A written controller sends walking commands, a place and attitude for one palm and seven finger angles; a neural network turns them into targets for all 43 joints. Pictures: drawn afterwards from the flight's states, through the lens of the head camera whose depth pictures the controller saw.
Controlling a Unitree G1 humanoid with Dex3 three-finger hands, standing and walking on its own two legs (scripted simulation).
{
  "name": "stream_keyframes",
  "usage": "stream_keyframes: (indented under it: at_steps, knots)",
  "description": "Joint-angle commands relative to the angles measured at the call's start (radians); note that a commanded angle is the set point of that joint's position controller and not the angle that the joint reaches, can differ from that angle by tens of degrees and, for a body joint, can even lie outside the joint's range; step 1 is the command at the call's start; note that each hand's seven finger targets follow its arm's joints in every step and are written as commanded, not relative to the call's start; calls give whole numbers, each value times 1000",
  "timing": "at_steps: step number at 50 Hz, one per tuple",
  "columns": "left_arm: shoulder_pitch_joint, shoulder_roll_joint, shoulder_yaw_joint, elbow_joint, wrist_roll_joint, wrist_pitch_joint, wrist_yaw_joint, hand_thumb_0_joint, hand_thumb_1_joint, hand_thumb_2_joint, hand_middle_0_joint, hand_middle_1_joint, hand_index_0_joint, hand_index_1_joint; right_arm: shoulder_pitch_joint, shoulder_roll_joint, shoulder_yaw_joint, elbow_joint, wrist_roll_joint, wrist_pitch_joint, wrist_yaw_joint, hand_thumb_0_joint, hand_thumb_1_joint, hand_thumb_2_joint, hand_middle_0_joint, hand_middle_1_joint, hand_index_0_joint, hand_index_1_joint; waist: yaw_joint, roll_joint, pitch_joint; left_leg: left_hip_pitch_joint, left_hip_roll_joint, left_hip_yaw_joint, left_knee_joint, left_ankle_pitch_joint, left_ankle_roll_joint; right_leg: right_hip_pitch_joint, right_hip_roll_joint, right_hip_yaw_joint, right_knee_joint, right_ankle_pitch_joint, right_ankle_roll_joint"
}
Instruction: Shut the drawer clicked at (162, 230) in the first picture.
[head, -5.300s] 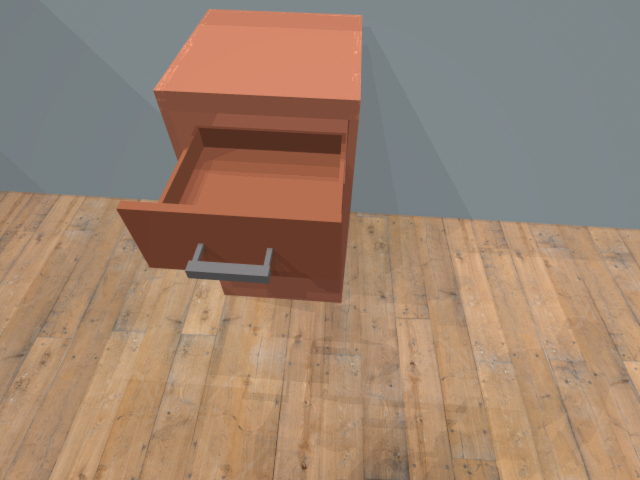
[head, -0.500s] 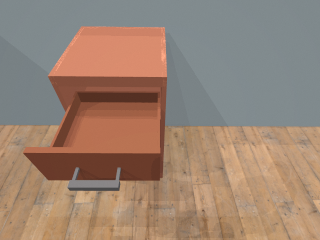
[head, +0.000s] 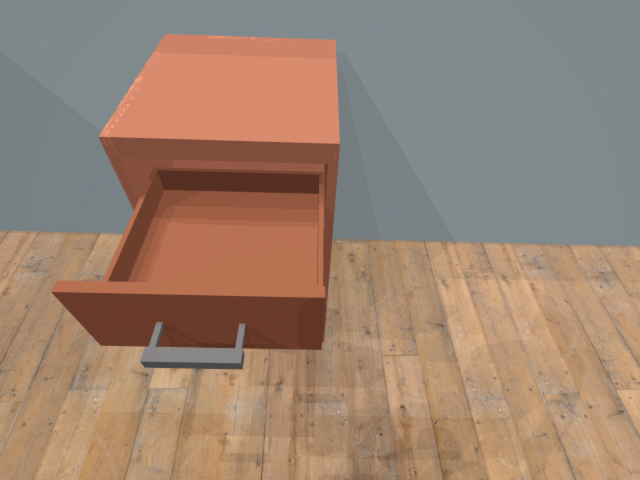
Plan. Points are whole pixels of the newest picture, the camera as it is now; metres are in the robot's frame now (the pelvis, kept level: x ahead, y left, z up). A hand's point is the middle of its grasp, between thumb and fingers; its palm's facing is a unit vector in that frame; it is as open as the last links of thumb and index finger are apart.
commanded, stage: look again from close up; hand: left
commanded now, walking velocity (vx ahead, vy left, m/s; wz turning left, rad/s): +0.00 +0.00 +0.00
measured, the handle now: (197, 344) +0.32 +0.21 -0.09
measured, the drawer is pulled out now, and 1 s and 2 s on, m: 0.30 0.30 0.30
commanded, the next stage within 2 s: raise the hand and make a fist in 0.44 s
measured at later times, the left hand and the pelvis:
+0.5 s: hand out of the picture -0.02 +0.15 -0.18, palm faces +0.02 -0.99 -0.16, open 7.4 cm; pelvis +0.00 -0.01 +0.00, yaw +0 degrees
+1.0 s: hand out of the picture +0.11 +0.14 -0.06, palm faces +0.10 -0.99 +0.01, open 5.7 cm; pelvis -0.06 -0.04 -0.09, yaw +2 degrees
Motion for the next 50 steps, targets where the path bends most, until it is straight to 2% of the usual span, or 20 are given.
stream_keyframes:
  at_steps: [1, 26, 27, 28, 29, 30, 31, 32, 33, 34, 36, 37, 39, 40, 41, 43, 44, 46, 49, 50]
  knots:
    - [70, 83, 21, -19, 3, -19, 11, 0, 900, 900, -200, -300, -200, -300, 62, -97, -19, -13, 5, -13, -7, 0, -900, -900, 200, 300, 200, 300, 0, 15, 28, 69, 135, -138, -71, 279, 12, -84, -96, 89, -77, 217, -34]
    - [61, 77, 27, -15, 4, -21, 11, 0, 900, 900, -200, -300, -200, -300, 50, -86, -17, 5, 3, -12, -7, 0, -900, -900, 200, 300, 200, 300, 4, 10, 40, 75, 136, -135, -104, 264, 4, -67, -106, 85, -110, 226, -31]
    - [71, 106, 37, 6, 27, -56, 42, 0, 900, 900, -200, -300, -200, -300, -31, -121, -23, -76, 4, -19, 2, 0, -900, -900, 200, 300, 200, 300, 12, 24, 63, -10, 137, -115, 114, 460, -30, -100, -141, 104, -98, 611, -3]
    - [-612, 296, 113, -1548, -182, -241, 31, 0, 900, 900, -220, -322, -220, -322, 0, -305, -71, -429, 47, -156, -31, 0, -900, -900, 200, 300, 200, 300, -106, 195, -451, 311, 46, -117, -10, 489, -23, -64, -53, 11, 12, 517, -12]
    - [-217, 234, 118, -1320, -105, -200, 80, 0, 900, 900, -240, -343, -240, -343, -84, -208, -37, -372, 27, -257, -59, 0, -900, -900, 200, 300, 200, 300, -1, 349, -504, 424, 107, -108, -30, 618, -24, -117, -6, -16, 91, 257, -31]
    - [56, 49, 0, -1158, -125, -65, 115, 0, 900, 900, -260, -365, -260, -365, -78, -167, -59, -373, 50, -292, -47, 0, -900, -900, 200, 300, 200, 300, -38, 263, -323, 265, 104, -130, -50, 596, -58, -224, -2, -65, 146, 68, -15]
    - [48, -98, -91, -1095, -143, -41, 93, 0, 900, 900, -280, -387, -280, -387, -54, -173, -51, -347, 50, -295, -42, 0, -900, -900, 200, 300, 200, 300, -51, 116, -146, 120, 95, -133, -24, 449, -44, -275, -9, -80, 131, 50, -4]
    - [-30, -50, -62, -1136, -155, -81, 77, 0, 900, 900, -300, -408, -300, -408, -82, -214, -72, -405, 47, -304, -37, 0, -900, -900, 200, 300, 200, 300, -66, 19, -29, -6, 80, -151, 24, 230, -28, -325, -8, -96, 84, 50, -2]
    - [-36, 19, -4, -1115, -145, -133, 59, 0, 900, 900, -320, -430, -320, -430, -86, -250, -85, -428, 30, -308, -34, 0, -900, -900, 200, 300, 200, 300, -89, -89, -40, -87, 57, -149, 88, 107, -19, -375, -6, -101, 66, 59, -2]
    - [42, -12, -3, -1048, -149, -188, 29, 0, 900, 900, -340, -452, -340, -452, -90, -243, -91, -464, 12, -310, -32, 0, -900, -900, 200, 300, 200, 300, -87, -181, -49, -149, 42, -143, 161, 74, -11, -443, -3, -101, 97, 43, 2]
    - [213, -65, 0, -976, -170, -318, -52, 0, 900, 900, -380, -495, -380, -495, -139, -227, -103, -532, 3, -315, -13, 0, -900, -900, 200, 300, 200, 300, -16, -236, -143, -265, 33, -116, 260, 51, -34, -496, 1, -98, 213, 12, -3]
    - [274, -76, 17, -959, -194, -385, -106, 0, 900, 900, -400, -517, -400, -517, -167, -220, -109, -568, 4, -312, -3, 0, -900, -900, 200, 300, 200, 300, 12, -266, -151, -352, 29, -107, 303, 22, -42, -526, 3, -91, 266, -3, -4]
    - [294, 4, 118, -966, -236, -529, -220, 0, 900, 900, -440, -560, -440, -560, -198, -218, -121, -613, 9, -302, 16, 0, -900, -900, 200, 300, 200, 300, 47, -205, -201, -486, 13, -85, 394, -14, -56, -546, -9, -45, 355, 11, -9]
    - [303, 73, 201, -952, -240, -593, -269, 0, 900, 900, -460, -582, -460, -582, -202, -213, -129, -620, 15, -292, 28, 0, -900, -900, 200, 300, 200, 300, 67, -102, -223, -520, 12, -79, 438, 2, -66, -543, -20, -12, 401, 73, -19]
    - [316, 120, 254, -980, -243, -620, -291, 0, 900, 900, -480, -603, -480, -603, -218, -210, -133, -659, 16, -277, 32, 0, -900, -900, 200, 300, 200, 300, 79, -57, -278, -546, 5, -60, 467, 1, -60, -520, -25, 6, 429, 80, -20]
    - [282, 129, 250, -1087, -247, -589, -291, 0, 900, 900, -520, -647, -520, -647, -262, -199, -128, -744, 23, -238, 23, 0, -900, -900, 200, 300, 200, 300, 84, -12, -318, -575, -6, -31, 496, -27, -46, -497, -28, 51, 438, 41, -15]
    - [247, 126, 236, -1157, -250, -560, -281, 0, 900, 900, -540, -668, -540, -668, -267, -197, -122, -777, 28, -218, 18, 0, -900, -900, 200, 300, 200, 300, 77, 33, -327, -567, -6, -33, 502, -39, -39, -510, -22, 55, 439, 15, -20]
    - [142, 140, 224, -1287, -247, -525, -241, 0, 900, 900, -580, -712, -580, -712, -253, -191, -116, -806, 29, -189, 4, 0, -900, -900, 200, 300, 200, 300, 44, 62, -322, -572, 5, -52, 524, -87, -29, -567, -16, 81, 424, -78, -18]
    - [35, 145, 205, -1430, -236, -569, -197, 0, 900, 900, -640, -777, -640, -777, -179, -176, -104, -799, 22, -186, -15, 0, -900, -900, 200, 300, 200, 300, -12, 99, -324, -557, 29, -83, 570, -80, -14, -615, -11, 95, 416, -77, -10]
    - [-18, 151, 186, -1491, -233, -592, -198, 0, 900, 900, -660, -798, -660, -798, -164, -181, -100, -797, 17, -190, -21, 0, -900, -900, 200, 300, 200, 300, -36, 80, -345, -555, 37, -92, 586, -78, -8, -642, -2, 85, 427, -75, -6]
